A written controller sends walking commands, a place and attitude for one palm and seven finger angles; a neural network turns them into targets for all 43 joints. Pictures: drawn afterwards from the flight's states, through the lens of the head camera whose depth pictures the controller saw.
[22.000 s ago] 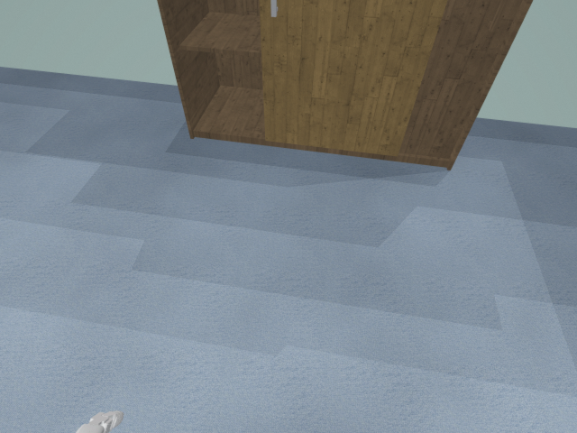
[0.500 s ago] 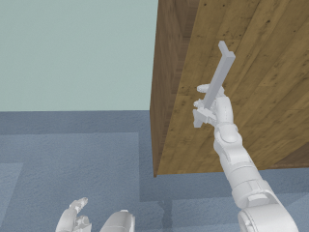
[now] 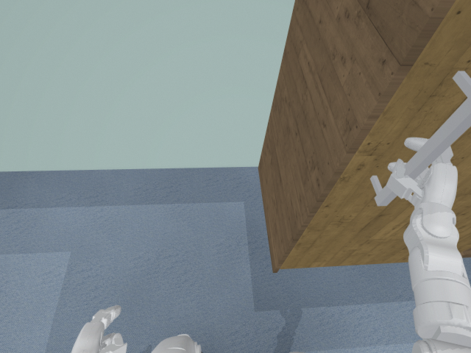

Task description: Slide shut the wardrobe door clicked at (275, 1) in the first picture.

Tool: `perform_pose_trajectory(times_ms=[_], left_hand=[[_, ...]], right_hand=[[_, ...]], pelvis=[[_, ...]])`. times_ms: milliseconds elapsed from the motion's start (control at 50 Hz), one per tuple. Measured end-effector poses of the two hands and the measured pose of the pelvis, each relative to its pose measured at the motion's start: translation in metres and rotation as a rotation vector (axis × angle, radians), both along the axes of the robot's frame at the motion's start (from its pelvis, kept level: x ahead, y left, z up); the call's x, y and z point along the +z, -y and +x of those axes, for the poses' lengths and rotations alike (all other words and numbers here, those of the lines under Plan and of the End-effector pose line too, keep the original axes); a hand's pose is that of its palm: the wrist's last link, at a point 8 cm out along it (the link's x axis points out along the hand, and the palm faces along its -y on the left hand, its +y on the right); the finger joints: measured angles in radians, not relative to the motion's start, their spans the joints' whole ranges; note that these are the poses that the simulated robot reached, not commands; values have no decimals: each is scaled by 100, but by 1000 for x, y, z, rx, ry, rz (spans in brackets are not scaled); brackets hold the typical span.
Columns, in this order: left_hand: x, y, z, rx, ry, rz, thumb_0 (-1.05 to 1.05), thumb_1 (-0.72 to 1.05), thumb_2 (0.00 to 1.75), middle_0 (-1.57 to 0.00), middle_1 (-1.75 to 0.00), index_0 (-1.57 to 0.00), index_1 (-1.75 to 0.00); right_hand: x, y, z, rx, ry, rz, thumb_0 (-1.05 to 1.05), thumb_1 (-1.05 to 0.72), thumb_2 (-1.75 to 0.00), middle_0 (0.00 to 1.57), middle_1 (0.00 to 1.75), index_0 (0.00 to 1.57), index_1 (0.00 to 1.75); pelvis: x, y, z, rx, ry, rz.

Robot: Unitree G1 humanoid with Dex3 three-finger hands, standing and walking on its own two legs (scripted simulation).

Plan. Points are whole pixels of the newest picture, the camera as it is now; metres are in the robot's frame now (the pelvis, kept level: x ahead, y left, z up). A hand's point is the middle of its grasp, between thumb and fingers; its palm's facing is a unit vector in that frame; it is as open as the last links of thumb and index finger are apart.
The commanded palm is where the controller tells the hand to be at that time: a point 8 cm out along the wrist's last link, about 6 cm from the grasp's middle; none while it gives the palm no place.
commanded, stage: stop walking and hold the door there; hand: right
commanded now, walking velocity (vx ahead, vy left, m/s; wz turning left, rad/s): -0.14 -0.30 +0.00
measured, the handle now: (414, 151) +0.42 -0.30 +0.10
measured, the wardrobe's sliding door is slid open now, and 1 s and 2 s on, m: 0.00 0.00 0.00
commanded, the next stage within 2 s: none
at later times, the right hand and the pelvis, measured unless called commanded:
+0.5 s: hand (400, 180) +0.37 -0.28 +0.08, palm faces +0.33 +0.90 -0.29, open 5.5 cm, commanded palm +0.34 -0.30 +0.08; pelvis -0.01 -0.03 +0.02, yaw +6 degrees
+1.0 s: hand (400, 181) +0.37 -0.28 +0.08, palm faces +0.28 +0.92 -0.28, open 5.6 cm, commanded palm +0.34 -0.31 +0.08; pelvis +0.00 -0.05 +0.02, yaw +6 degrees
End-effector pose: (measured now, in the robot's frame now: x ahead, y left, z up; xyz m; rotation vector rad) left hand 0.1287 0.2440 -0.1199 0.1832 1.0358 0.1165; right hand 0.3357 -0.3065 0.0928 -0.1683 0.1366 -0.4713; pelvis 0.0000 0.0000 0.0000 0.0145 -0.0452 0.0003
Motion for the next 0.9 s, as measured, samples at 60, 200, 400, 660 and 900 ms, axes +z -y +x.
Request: perform_pose_trajectory(times_ms=[60,200,400,660,900], left_hand=[[9,-17,7,44,37,22,1,91,90,-20,-30,-20,-30],[38,-35,7,106,141,91,1,91,90,-20,-30,-20,-30],[59,-22,-26,168,170,131,1,91,90,-20,-30,-20,-30],[32,27,-75,214,36,74,1,90,90,-20,-30,-21,-30],[33,34,-57,208,79,77,1,90,90,-20,-30,-21,-30]], right_hand=[[2,3,0,25,-38,-60,-3,-66,-86,41,126,23,140],[4,5,1,16,-75,-89,-5,-64,-85,42,126,34,140],[5,8,1,72,-85,-74,-5,-67,-80,38,129,39,140],[3,11,2,131,-64,-81,-5,-68,-80,37,134,42,140],[2,13,2,157,-40,-82,-5,-68,-81,38,137,40,140]], pelvis=[[7,-5,3,21,-35,-25],[18,-3,1,63,-45,-27],[24,18,-7,104,-48,-26],[21,41,-1,117,-43,-25],[20,50,2,122,-46,-23]])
